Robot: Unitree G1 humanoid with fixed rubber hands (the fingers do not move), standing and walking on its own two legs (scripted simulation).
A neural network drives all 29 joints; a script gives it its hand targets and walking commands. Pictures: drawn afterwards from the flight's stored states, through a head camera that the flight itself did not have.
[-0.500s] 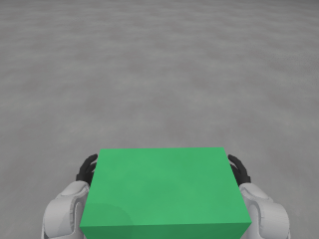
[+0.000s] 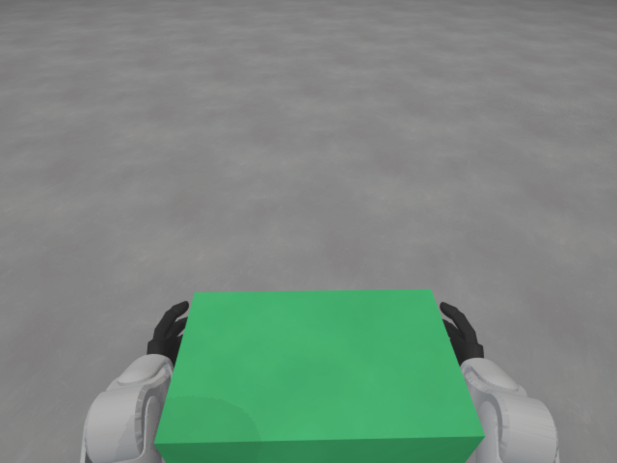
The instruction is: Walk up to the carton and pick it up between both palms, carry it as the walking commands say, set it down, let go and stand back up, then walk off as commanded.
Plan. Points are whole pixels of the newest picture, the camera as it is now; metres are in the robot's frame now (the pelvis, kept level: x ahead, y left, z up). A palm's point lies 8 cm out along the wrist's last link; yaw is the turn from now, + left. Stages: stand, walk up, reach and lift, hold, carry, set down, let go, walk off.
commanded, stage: carry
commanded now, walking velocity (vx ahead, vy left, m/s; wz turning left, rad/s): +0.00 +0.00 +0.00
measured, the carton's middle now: (313, 419) +0.20 +0.00 +0.01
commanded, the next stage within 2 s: hold in 1.02 s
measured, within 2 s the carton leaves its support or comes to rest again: neither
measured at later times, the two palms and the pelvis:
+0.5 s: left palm (170, 351) +0.26 +0.17 +0.07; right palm (461, 358) +0.25 -0.18 +0.07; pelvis +0.01 +0.00 +0.00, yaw +0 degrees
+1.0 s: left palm (175, 347) +0.27 +0.17 +0.06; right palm (461, 354) +0.26 -0.19 +0.06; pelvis +0.02 +0.00 +0.00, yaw -1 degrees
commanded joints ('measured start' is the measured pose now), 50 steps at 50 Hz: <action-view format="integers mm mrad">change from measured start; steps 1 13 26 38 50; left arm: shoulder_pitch -516 -432 -441 -409 -428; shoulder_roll -699 -680 -669 -638 -660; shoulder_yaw -739 -686 -696 -690 -643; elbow -254 -176 -214 -237 -153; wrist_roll -273 -219 -228 -234 -202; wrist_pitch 5 -22 -6 -50 -50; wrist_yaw -150 -149 -148 -148 -149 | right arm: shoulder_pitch -438 -481 -482 -398 -457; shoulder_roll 662 638 637 608 636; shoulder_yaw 710 692 711 679 659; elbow -152 -195 -198 -210 -118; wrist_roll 201 181 202 159 163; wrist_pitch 15 -28 -8 -54 -52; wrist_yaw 144 142 140 118 131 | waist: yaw -3 -4 -1 -3 -1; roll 49 -24 2 -28 23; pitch -98 -164 -85 -253 -193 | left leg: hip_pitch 81 120 89 144 129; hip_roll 119 96 117 123 116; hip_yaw -167 -129 -122 -120 -128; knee -194 -127 -160 -96 -112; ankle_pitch -133 -64 -55 150 24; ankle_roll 3 -4 -6 4 -1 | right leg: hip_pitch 6 9 34 117 91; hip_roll -76 -114 -97 -93 -113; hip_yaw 91 133 107 91 118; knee -138 -184 -142 -92 -136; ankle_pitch -101 -121 -11 138 57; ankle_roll -2 5 4 20 -3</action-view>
